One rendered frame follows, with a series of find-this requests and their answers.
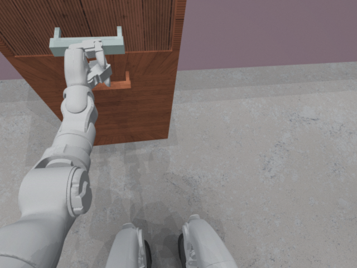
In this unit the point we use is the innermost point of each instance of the robot left forearm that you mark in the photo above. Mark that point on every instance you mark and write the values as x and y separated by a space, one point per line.
74 140

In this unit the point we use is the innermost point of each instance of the drawer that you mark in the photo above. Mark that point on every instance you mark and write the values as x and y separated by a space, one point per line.
26 26

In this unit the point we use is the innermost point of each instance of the left robot hand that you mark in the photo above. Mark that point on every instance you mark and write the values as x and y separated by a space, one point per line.
76 66

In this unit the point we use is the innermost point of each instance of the robot shin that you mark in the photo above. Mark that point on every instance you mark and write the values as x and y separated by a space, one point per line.
191 261
142 263

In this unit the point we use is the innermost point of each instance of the cabinet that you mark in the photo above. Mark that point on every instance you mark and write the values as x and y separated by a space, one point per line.
142 115

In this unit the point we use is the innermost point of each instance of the left robot upper arm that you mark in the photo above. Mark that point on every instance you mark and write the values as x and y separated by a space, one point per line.
51 199

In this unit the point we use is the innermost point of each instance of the robot right shin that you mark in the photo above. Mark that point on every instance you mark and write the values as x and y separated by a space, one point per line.
191 261

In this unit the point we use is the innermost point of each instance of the handle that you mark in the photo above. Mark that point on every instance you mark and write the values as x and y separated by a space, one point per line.
111 44
121 87

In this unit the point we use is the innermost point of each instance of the robot left shin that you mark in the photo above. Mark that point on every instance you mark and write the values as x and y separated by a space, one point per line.
142 263

